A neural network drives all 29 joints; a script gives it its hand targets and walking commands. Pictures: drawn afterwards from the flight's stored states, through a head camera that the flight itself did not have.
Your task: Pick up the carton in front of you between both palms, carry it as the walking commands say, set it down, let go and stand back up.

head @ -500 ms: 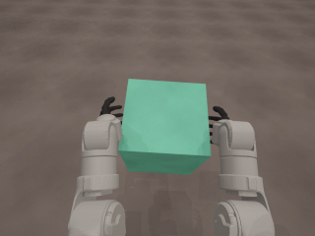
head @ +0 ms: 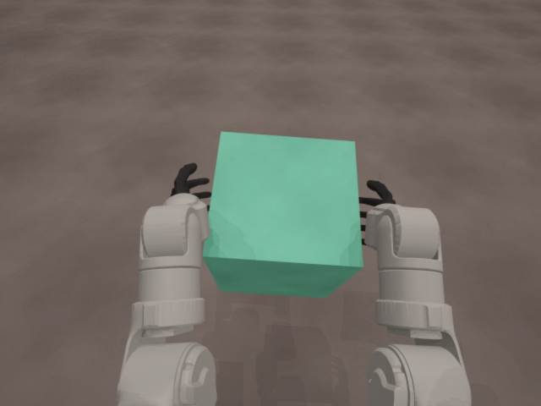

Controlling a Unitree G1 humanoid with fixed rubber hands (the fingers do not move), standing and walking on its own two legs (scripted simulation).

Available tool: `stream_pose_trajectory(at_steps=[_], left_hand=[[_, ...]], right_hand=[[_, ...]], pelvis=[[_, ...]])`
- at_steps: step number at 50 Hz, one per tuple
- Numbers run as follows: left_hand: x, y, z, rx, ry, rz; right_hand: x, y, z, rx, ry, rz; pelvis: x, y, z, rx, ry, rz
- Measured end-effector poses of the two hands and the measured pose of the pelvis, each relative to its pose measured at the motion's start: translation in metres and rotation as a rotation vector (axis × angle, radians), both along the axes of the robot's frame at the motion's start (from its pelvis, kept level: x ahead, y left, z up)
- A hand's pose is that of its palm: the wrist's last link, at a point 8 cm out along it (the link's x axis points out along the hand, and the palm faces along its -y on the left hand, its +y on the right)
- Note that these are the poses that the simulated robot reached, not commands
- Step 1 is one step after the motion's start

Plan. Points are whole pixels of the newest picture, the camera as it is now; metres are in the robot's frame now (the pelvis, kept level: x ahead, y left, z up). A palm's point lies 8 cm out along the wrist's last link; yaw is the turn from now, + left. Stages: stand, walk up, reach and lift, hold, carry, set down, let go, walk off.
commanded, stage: carry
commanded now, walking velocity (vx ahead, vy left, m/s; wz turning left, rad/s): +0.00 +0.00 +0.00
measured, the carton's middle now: (279, 225) +0.41 +0.00 +0.04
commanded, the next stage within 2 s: none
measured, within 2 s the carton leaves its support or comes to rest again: neither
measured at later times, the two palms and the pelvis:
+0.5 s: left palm (186, 208) +0.35 +0.14 +0.14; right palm (384, 221) +0.34 -0.14 +0.13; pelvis +0.00 +0.00 +0.00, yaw +0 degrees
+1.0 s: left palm (186, 208) +0.35 +0.14 +0.14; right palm (385, 220) +0.35 -0.14 +0.13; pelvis +0.00 -0.01 +0.00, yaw +0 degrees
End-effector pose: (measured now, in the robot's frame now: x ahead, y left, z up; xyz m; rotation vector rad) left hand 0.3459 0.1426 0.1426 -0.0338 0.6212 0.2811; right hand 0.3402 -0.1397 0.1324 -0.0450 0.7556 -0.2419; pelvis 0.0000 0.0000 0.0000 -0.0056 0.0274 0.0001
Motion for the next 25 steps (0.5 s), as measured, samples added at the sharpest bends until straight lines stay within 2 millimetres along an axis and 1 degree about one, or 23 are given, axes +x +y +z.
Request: stream_pose_trajectory(at_steps=[4, 13, 20, 25], left_hand=[[0.0019, 0.0002, 0.0046, 0.007, -0.012, 0.004], [-0.0019, -0.0003, -0.0019, 0.004, 0.018, 0.003], [0.0017, -0.0015, 0.0037, 0.0, -0.008, 0.006], [0.002, -0.0018, 0.0019, 0.009, 0.006, 0.004]], right_hand=[[0.0031, 0.0003, 0.0023, 0.007, -0.012, 0.004], [-0.001, -0.0002, -0.0025, -0.002, 0.018, 0.008], [0.0037, -0.0014, 0.0045, -0.001, -0.009, 0.005], [0.0037, -0.0016, 0.0011, 0.0, 0.005, 0.009]], pelvis=[[-0.0007, 0.0, 0.0005, 0.0, 0.005, 0.001], [0.0015, -0.0021, 0.0006, 0.002, -0.002, 0.002], [-0.0007, -0.0033, 0.0011, 0.002, 0.004, 0.003], [0.0016, -0.0034, 0.0012, 0.001, 0.004, 0.002]])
